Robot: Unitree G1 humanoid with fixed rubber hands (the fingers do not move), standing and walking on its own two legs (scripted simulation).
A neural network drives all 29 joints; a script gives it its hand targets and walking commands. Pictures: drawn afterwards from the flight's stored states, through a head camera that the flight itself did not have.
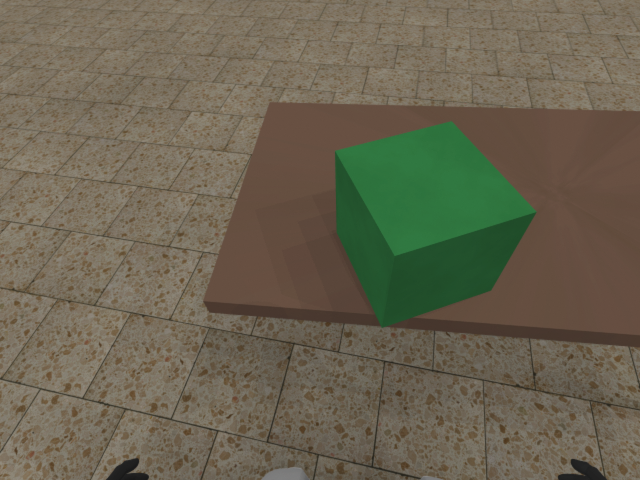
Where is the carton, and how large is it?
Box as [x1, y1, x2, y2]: [335, 121, 535, 327]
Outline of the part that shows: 451,121 335,151 337,233 382,327 490,290 535,213 533,208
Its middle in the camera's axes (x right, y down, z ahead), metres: +0.15 -0.02 +0.63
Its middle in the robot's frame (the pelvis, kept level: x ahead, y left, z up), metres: +0.49 -0.10 -0.01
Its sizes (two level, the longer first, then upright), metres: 0.212 0.201 0.198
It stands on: a table, 0.64 m high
